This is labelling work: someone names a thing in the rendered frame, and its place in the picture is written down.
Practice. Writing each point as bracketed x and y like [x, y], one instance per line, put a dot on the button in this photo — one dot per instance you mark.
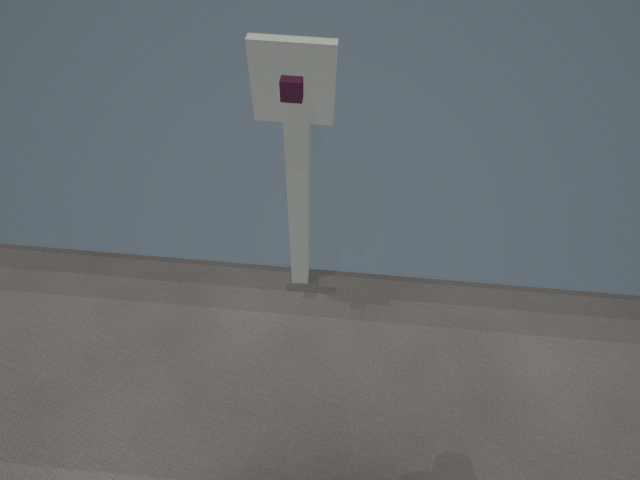
[291, 89]

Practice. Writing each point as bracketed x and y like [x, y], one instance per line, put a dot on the panel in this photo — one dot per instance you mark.
[315, 58]

